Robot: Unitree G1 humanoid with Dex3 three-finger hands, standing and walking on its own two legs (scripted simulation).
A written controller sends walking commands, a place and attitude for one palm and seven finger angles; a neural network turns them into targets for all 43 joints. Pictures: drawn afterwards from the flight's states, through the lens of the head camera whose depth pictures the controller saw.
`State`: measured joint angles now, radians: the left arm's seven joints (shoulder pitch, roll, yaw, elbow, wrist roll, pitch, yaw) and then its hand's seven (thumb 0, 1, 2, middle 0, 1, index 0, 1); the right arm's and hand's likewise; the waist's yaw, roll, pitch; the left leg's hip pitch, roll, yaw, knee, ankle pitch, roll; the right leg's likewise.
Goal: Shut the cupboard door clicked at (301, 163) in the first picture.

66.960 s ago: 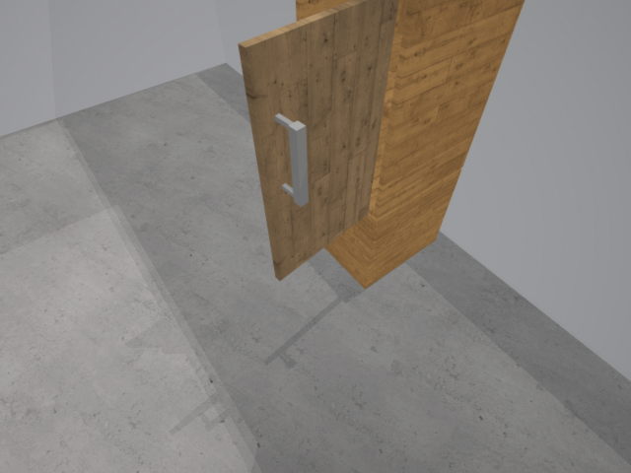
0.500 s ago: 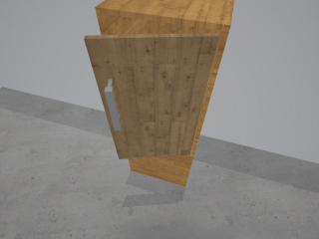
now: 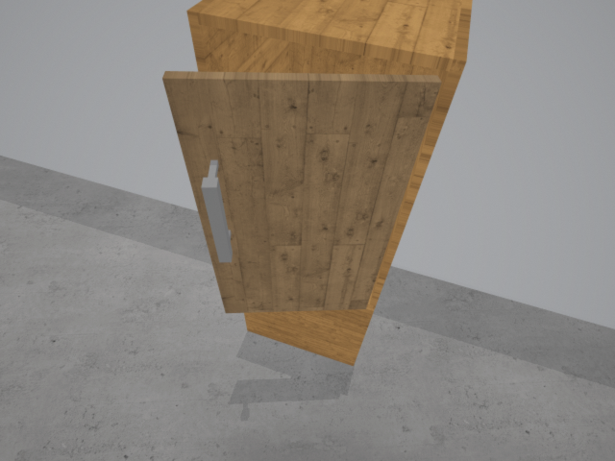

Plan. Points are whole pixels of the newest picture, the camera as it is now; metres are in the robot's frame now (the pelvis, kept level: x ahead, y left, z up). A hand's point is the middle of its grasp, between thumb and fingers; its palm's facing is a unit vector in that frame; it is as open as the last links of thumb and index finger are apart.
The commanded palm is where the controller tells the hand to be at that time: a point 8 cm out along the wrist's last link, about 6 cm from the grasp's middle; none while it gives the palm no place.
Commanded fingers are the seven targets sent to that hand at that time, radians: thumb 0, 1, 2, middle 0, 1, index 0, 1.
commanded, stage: come to a stop and stand still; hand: left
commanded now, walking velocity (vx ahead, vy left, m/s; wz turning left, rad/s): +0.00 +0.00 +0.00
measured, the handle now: (220, 214) +0.45 +0.17 +0.04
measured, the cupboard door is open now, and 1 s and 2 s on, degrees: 21 21 21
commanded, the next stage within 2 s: look again from close up in 0.20 s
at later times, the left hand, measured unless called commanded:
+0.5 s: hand out of the picture +0.04 +0.18 -0.18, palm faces +0.00 -0.98 -0.21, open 7.4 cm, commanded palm none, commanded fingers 0.00 0.90 0.90 -0.20 -0.30 -0.20 -0.30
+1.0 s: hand out of the picture +0.14 +0.17 -0.09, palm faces +0.24 -0.95 -0.21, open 7.3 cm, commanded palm +0.11 +0.21 -0.06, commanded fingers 0.00 0.90 0.90 -0.31 -0.42 -0.31 -0.42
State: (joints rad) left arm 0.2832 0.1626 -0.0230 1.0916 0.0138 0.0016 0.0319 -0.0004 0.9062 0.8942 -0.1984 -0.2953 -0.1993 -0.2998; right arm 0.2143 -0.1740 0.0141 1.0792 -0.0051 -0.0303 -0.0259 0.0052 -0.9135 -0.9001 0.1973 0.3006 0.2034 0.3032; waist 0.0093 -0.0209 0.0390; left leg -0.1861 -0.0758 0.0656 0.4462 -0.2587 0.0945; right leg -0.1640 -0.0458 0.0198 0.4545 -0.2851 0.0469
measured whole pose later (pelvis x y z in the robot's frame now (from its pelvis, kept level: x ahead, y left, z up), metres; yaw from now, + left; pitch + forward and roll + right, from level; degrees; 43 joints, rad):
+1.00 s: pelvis +0.01 -0.02 -0.01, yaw +2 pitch +0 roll +1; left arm 0.47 0.19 0.04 0.29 -0.11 -0.02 0.11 0.01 0.91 0.89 -0.21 -0.31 -0.21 -0.31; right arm 0.33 -0.18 0.01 0.90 0.03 -0.25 -0.06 0.01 -0.91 -0.90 0.20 0.30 0.20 0.30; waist -0.02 -0.03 0.02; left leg -0.22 -0.08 0.03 0.51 -0.29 0.05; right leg -0.32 -0.03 -0.04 0.78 -0.34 -0.01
